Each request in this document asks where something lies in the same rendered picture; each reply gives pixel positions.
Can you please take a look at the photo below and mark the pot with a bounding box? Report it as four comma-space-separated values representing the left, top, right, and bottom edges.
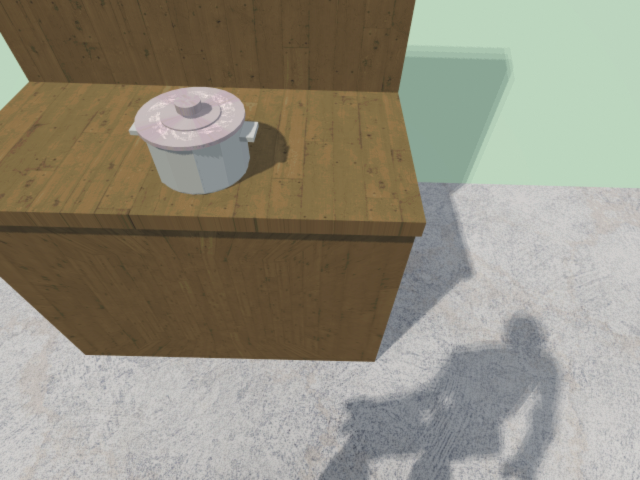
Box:
129, 121, 259, 194

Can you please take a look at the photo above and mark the lid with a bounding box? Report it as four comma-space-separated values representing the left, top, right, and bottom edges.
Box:
134, 87, 246, 151

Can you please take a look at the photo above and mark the knob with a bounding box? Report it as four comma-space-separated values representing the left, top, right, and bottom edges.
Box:
174, 94, 202, 116

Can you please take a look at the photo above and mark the table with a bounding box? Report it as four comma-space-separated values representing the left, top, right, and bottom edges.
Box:
0, 0, 426, 362

